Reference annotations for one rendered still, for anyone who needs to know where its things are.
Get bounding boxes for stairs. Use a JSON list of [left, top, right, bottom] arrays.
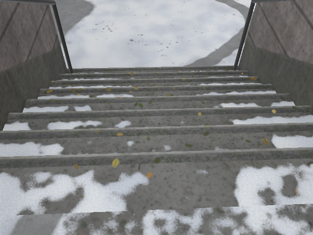
[[0, 66, 313, 157]]

